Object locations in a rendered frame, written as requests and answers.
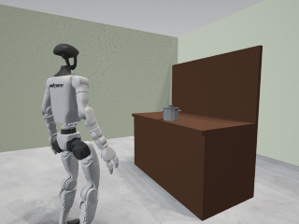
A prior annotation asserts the right robot hand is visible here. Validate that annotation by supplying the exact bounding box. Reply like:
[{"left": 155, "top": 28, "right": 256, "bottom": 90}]
[{"left": 101, "top": 145, "right": 119, "bottom": 175}]

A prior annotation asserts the robot right upper arm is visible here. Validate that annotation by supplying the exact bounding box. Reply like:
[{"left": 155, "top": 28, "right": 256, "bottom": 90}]
[{"left": 71, "top": 76, "right": 90, "bottom": 119}]

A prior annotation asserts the left robot shin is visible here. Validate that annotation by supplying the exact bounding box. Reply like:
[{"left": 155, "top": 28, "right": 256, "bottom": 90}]
[{"left": 59, "top": 179, "right": 78, "bottom": 224}]

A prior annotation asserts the right robot thigh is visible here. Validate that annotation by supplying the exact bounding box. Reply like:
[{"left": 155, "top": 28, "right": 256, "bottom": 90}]
[{"left": 71, "top": 139, "right": 100, "bottom": 202}]

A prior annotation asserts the left robot forearm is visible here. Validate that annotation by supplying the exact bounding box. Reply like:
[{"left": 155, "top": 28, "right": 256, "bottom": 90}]
[{"left": 42, "top": 111, "right": 58, "bottom": 137}]

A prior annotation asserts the left robot hand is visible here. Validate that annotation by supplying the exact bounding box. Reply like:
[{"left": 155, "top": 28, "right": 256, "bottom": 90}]
[{"left": 49, "top": 134, "right": 57, "bottom": 155}]

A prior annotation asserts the table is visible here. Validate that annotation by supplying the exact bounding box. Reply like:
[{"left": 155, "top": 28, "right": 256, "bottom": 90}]
[{"left": 132, "top": 45, "right": 263, "bottom": 221}]

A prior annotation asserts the lid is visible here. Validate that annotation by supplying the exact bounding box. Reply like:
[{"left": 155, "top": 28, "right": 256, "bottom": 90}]
[{"left": 163, "top": 106, "right": 178, "bottom": 109}]

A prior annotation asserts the robot left upper arm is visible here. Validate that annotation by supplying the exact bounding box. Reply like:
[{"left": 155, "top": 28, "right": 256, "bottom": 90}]
[{"left": 41, "top": 77, "right": 53, "bottom": 115}]

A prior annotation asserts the pot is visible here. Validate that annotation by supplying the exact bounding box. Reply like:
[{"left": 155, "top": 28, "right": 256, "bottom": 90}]
[{"left": 161, "top": 109, "right": 181, "bottom": 121}]

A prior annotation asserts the right robot forearm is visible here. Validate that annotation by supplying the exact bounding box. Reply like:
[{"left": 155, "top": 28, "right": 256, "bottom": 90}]
[{"left": 84, "top": 106, "right": 108, "bottom": 149}]

